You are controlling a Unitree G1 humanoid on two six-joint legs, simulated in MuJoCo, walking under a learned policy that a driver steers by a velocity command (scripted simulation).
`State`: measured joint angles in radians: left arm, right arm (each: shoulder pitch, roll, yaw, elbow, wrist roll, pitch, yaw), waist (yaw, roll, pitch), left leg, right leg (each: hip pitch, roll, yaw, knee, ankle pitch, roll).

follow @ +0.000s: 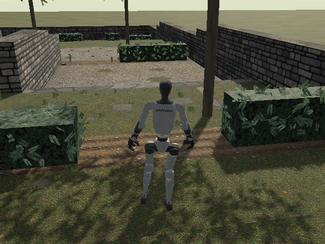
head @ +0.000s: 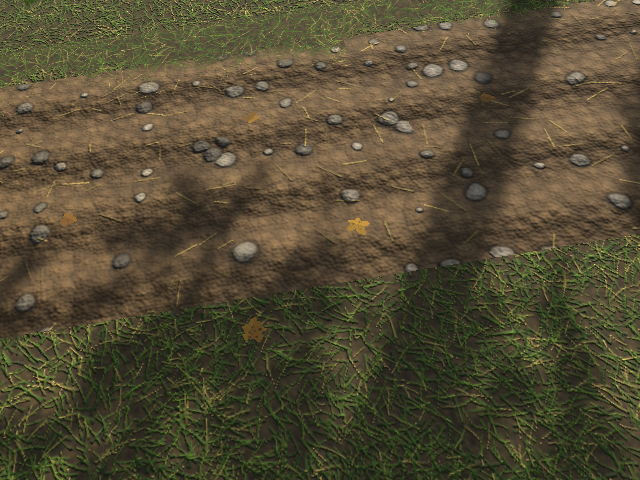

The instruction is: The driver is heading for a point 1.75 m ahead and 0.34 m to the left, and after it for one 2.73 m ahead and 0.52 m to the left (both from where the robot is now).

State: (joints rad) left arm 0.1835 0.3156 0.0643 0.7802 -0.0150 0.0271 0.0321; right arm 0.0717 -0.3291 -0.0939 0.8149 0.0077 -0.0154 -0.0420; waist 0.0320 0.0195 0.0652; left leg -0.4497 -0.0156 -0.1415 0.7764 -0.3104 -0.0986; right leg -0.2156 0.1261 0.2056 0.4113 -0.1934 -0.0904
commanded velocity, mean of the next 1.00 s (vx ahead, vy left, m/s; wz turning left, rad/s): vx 0.22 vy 0.00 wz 0.04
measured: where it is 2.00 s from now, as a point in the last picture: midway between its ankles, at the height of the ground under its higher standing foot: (278, 344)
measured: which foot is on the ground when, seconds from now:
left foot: up 0.00-0.16, down 0.18-0.52, up 0.54-0.92, down 0.94-1.00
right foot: down 0.00-0.18, up 0.20-0.50, down 0.52-0.96, up 0.98-1.00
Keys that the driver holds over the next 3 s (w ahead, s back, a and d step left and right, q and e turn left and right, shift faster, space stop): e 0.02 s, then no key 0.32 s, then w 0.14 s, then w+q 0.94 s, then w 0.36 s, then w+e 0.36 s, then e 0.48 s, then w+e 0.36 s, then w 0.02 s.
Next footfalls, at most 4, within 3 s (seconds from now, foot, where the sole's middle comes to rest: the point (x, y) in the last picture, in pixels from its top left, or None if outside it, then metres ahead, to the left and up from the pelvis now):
0.18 left None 0.09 0.15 -0.78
0.52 right None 0.03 -0.09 -0.78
0.94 left None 0.39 0.16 -0.78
1.44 right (351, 357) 0.71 0.04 -0.78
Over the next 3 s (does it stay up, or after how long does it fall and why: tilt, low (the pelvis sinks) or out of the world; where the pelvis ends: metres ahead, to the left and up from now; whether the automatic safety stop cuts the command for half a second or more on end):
stays up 1.06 0.36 0.00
